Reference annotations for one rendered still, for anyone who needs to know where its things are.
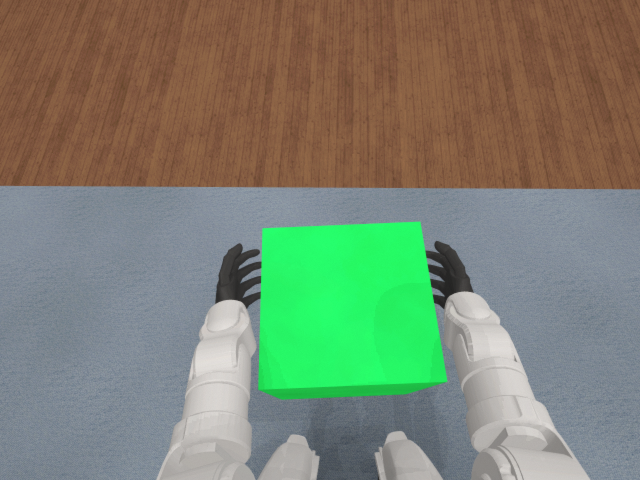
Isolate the robot right hand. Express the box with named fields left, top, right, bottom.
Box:
left=425, top=241, right=474, bottom=309

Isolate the robot right upper arm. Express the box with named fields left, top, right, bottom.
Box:
left=471, top=445, right=589, bottom=480

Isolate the robot right shin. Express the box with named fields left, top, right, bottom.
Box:
left=384, top=431, right=408, bottom=445

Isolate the robot left hand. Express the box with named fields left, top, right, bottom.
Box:
left=215, top=243, right=262, bottom=309

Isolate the carton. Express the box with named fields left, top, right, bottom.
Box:
left=258, top=222, right=447, bottom=400

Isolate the right robot forearm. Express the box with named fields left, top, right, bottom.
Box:
left=444, top=292, right=590, bottom=480

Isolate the left robot forearm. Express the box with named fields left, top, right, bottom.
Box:
left=156, top=300, right=257, bottom=480

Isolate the left robot thigh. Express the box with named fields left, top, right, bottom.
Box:
left=257, top=442, right=320, bottom=480

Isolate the robot left upper arm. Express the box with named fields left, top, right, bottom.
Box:
left=162, top=459, right=256, bottom=480

